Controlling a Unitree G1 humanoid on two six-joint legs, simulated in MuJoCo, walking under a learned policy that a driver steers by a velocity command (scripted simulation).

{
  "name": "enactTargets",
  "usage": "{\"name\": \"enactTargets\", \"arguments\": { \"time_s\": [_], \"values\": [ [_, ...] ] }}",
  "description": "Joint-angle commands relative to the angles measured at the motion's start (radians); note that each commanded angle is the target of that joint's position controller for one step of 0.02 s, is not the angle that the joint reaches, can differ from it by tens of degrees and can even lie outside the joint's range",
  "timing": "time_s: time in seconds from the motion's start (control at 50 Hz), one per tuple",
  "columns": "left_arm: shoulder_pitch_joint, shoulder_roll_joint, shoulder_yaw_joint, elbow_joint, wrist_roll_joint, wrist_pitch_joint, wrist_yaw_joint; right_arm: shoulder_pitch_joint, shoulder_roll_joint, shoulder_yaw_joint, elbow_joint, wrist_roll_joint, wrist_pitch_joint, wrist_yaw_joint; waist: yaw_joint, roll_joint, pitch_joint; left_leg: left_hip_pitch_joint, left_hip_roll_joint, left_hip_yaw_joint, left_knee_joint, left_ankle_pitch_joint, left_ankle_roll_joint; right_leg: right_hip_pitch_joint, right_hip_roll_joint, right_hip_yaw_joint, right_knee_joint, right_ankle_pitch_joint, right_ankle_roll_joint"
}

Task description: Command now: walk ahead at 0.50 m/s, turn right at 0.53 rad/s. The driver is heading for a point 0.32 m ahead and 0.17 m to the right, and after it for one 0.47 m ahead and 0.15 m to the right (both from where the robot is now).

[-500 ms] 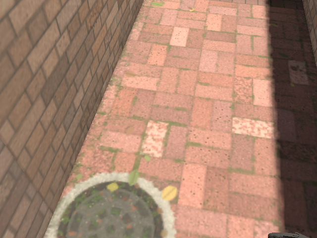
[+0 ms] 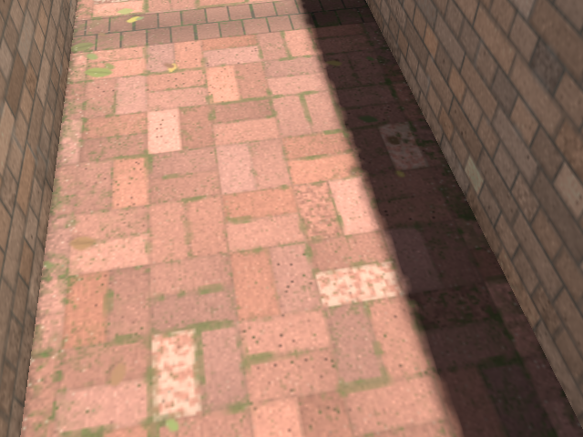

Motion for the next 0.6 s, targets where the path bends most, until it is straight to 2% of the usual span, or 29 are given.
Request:
{"name": "enactTargets", "arguments": {
  "time_s": [0.02,0.04,0.06,0.08,0.1,0.12,0.14,0.16,0.18,0.2,0.24,0.28,0.32,0.34,0.38,0.44,0.46,0.5,0.52,0.54,0.56,0.58,0.6],
  "values": [
    [-0.033,0.087,0.022,-0.1,-0.001,-0.009,-0.011,-0.016,-0.209,-0.045,-0.039,0.013,0.013,-0.011,0.057,0.123,0.025,0.036,0.315,-0.043,0.134,0.988,0.121,0.041,0.062,-0.082,-0.009,-0.143,-0.043],
    [0.077,0.127,0.047,-0.077,0.0,-0.005,-0.015,-0.037,-0.22,-0.049,-0.045,0.012,0.023,-0.017,0.127,0.129,-0.043,-0.001,0.303,-0.03,0.29,1.153,0.111,0.214,0.114,-0.102,-0.021,-0.16,-0.073],
    [0.257,0.196,0.086,-0.03,-0.003,0.0,-0.004,-0.058,-0.218,-0.045,-0.058,0.012,0.026,-0.019,0.222,0.103,-0.141,-0.119,0.257,-0.014,0.52,1.081,0.073,0.486,0.146,-0.073,-0.081,-0.098,-0.117],
    [0.375,0.301,0.117,0.003,-0.008,0.015,0.024,-0.034,-0.161,-0.025,-0.09,-0.021,0.012,-0.013,0.227,-0.096,-0.236,-0.401,0.179,-0.012,0.858,0.517,0.027,0.78,-0.037,0.228,-0.105,-0.071,-0.184],
    [0.299,0.34,0.112,-0.032,-0.004,0.004,0.021,0.031,-0.053,0.008,-0.139,-0.02,-0.029,0.009,0.113,-0.276,-0.373,-0.771,-0.043,-0.206,1.169,-0.221,-0.019,1.041,-0.249,0.823,-0.313,-0.283,-0.393],
    [0.308,0.245,0.084,-0.042,0.009,-0.009,0.015,-0.094,-0.144,-0.01,-0.154,0.021,-0.07,0.025,0.189,-0.098,-0.362,-0.881,0.008,-0.371,1.216,-0.186,0.012,1.029,-0.258,0.832,-0.409,-0.314,-0.35],
    [0.272,0.194,0.07,-0.031,0.015,-0.026,0.014,-0.165,-0.154,-0.013,-0.18,0.046,-0.086,0.03,0.178,-0.037,-0.218,-0.942,0.056,-0.359,1.17,-0.097,0.044,0.925,-0.221,0.67,-0.403,-0.226,-0.299],
    [0.201,0.172,0.062,-0.033,0.007,-0.038,0.016,-0.166,-0.131,-0.008,-0.176,0.032,-0.09,0.023,0.12,0.059,-0.117,-0.898,0.106,-0.358,1.06,-0.019,0.044,0.759,-0.17,0.537,-0.407,-0.114,-0.26],
    [0.15,0.138,0.05,-0.04,0.005,-0.042,0.02,-0.151,-0.141,-0.017,-0.166,0.01,-0.08,0.017,0.089,0.061,-0.083,-0.829,0.135,-0.359,0.969,0.028,0.03,0.654,-0.127,0.444,-0.418,-0.035,-0.235],
    [0.131,0.135,0.045,-0.049,0.017,-0.037,0.019,-0.125,-0.151,-0.023,-0.166,-0.012,-0.065,0.019,0.062,0.05,-0.068,-0.761,0.148,-0.368,0.94,0.051,0.012,0.574,-0.099,0.41,-0.435,0.028,-0.228],
    [0.15,0.14,0.043,-0.043,0.005,-0.036,0.023,-0.1,-0.128,-0.023,-0.183,-0.029,-0.042,0.023,0.033,0.026,-0.059,-0.741,0.141,-0.354,0.875,0.065,-0.029,0.515,-0.093,0.37,-0.45,0.098,-0.24],
    [0.188,0.163,0.049,-0.037,0.001,-0.043,0.037,-0.157,-0.112,-0.019,-0.21,-0.03,-0.027,0.015,0.057,0.004,-0.024,-0.776,0.127,-0.339,0.752,0.154,-0.054,0.476,-0.068,0.324,-0.465,0.108,-0.236],
    [0.228,0.184,0.055,-0.028,0.001,-0.042,0.05,-0.253,-0.108,-0.017,-0.243,-0.029,-0.028,0.01,0.091,-0.012,0.009,-0.777,0.098,-0.334,0.587,0.295,-0.067,0.447,-0.037,0.305,-0.476,0.017,-0.21],
    [0.238,0.193,0.058,-0.028,0.006,-0.044,0.064,-0.324,-0.09,-0.004,-0.257,-0.032,-0.037,0.017,0.109,-0.003,0.038,-0.738,0.074,-0.315,0.473,0.364,-0.073,0.396,-0.019,0.284,-0.485,-0.079,-0.193],
    [0.252,0.202,0.063,-0.027,0.013,-0.051,0.066,-0.383,-0.08,0.004,-0.272,-0.026,-0.051,0.029,0.144,-0.04,0.052,-0.619,0.027,-0.285,0.321,0.514,-0.071,0.328,0.005,0.274,-0.498,-0.147,-0.162],
    [0.282,0.183,0.062,-0.003,0.004,-0.053,0.065,-0.397,-0.128,-0.011,-0.284,-0.011,-0.061,0.04,0.139,-0.081,0.044,-0.561,0.026,-0.342,0.247,0.542,-0.048,0.403,-0.024,0.327,-0.449,-0.192,-0.125],
    [0.283,0.152,0.053,0.008,0.006,-0.047,0.074,-0.377,-0.155,-0.018,-0.278,-0.018,-0.066,0.049,0.122,-0.091,0.044,-0.57,0.036,-0.359,0.22,0.527,-0.032,0.467,-0.027,0.332,-0.41,-0.16,-0.107],
    [0.287,0.141,0.05,0.02,0.015,-0.031,0.082,-0.298,-0.172,-0.026,-0.249,-0.03,-0.073,0.054,0.082,-0.131,0.013,-0.533,0.028,-0.353,0.236,0.449,0.0,0.568,-0.052,0.349,-0.282,0.064,-0.082],
    [0.263,0.136,0.046,0.012,0.017,-0.024,0.083,-0.203,-0.187,-0.034,-0.216,-0.041,-0.08,0.055,0.031,-0.117,-0.037,-0.436,0.011,-0.326,0.215,0.463,0.026,0.583,-0.024,0.332,-0.163,0.222,-0.054],
    [0.255,0.122,0.037,-0.006,0.03,-0.02,0.078,-0.091,-0.221,-0.043,-0.175,-0.053,-0.085,0.054,-0.017,-0.069,-0.131,-0.239,0.052,-0.334,0.254,0.661,0.051,0.515,0.036,0.302,0.022,0.222,-0.013],
    [0.347,0.058,0.012,-0.011,0.046,-0.021,0.07,0.009,-0.275,-0.046,-0.154,-0.072,-0.088,0.054,-0.004,0.141,-0.283,0.085,0.239,-0.507,0.358,1.024,0.141,0.285,0.136,0.251,0.337,-0.174,0.038],
    [0.579,0.012,-0.007,0.035,0.006,-0.029,0.056,0.061,-0.3,-0.057,-0.122,-0.056,-0.071,0.065,0.066,0.452,-0.477,0.309,0.457,-0.912,0.266,1.001,0.322,0.099,0.234,0.24,0.668,-0.73,0.077],
    [0.573,0.133,0.016,0.083,-0.014,-0.019,0.058,0.032,-0.238,-0.05,-0.144,-0.02,-0.057,0.068,0.038,0.261,-0.452,0.23,0.447,-0.946,0.206,0.689,0.319,0.048,0.179,0.29,0.802,-0.652,0.093]
  ]
}}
